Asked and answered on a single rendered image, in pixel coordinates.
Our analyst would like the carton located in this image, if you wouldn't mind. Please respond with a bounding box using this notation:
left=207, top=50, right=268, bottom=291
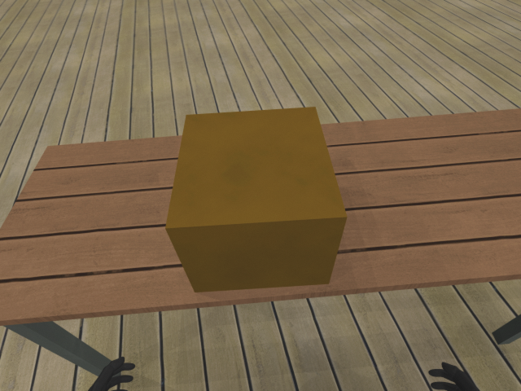
left=165, top=107, right=347, bottom=292

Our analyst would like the right robot hand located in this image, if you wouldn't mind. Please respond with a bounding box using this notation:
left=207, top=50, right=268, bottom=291
left=428, top=362, right=480, bottom=391

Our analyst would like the table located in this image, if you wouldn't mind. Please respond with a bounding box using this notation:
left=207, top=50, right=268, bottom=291
left=0, top=108, right=521, bottom=377

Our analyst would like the left robot hand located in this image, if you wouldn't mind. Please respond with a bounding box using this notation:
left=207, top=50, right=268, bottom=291
left=88, top=357, right=135, bottom=391

